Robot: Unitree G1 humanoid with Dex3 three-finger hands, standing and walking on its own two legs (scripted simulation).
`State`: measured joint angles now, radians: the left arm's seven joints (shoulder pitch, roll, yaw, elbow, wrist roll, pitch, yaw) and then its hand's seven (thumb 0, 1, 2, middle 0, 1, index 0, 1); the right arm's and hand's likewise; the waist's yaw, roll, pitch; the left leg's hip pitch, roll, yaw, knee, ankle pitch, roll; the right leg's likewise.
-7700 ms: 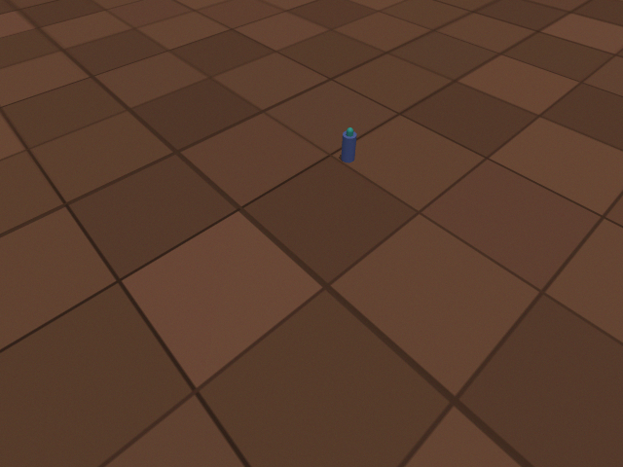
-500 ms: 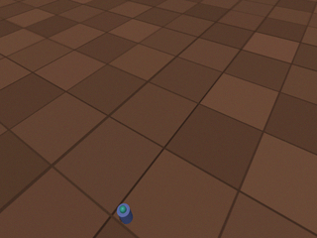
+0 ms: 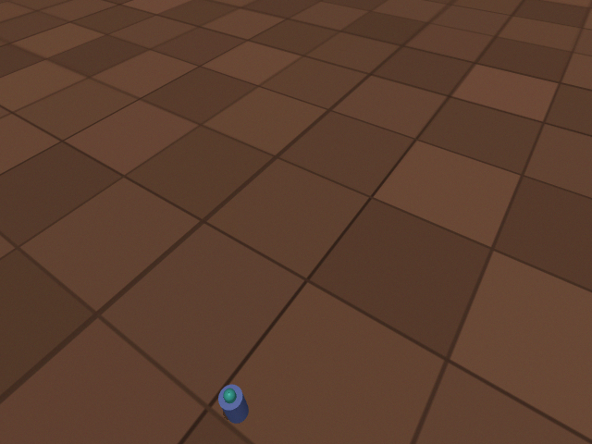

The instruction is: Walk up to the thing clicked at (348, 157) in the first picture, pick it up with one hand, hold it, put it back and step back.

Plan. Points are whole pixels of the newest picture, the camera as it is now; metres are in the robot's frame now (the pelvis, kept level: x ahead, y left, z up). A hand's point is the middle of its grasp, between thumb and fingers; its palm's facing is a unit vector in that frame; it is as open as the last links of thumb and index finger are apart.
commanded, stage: stand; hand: left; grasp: from the side
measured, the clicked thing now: (233, 402) +0.36 +0.23 -0.69
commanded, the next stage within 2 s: go down in 0.46 s
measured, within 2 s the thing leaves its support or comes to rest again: neither
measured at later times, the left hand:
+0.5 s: hand out of the picture +0.07 +0.25 -0.16, palm faces -0.04 -0.94 -0.34, open 7.4 cm
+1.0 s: hand out of the picture +0.14 +0.27 -0.18, palm faces +0.03 -0.94 -0.35, open 14.7 cm
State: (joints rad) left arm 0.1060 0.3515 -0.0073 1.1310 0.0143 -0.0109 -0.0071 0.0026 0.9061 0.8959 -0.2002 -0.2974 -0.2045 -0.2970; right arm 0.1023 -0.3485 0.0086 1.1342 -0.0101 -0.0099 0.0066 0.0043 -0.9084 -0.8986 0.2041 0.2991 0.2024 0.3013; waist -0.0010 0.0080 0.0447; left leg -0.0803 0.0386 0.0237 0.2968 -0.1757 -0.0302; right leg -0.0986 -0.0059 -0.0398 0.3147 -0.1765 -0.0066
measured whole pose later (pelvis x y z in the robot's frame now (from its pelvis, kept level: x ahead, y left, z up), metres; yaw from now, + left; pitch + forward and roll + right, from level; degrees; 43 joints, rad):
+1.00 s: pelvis -0.02 +0.01 -0.04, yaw +0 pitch +9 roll +0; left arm 0.06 0.34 0.19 0.85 0.07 0.10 -0.05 0.00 -0.02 0.20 -0.06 -0.11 -0.07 -0.10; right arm 0.25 -0.24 -0.02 0.70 0.03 -0.07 -0.03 0.01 -0.93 -0.90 0.20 0.30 0.20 0.30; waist -0.03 0.00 -0.04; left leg -0.55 0.04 0.02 0.76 -0.36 -0.01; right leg -0.56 -0.02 -0.03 0.74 -0.34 0.00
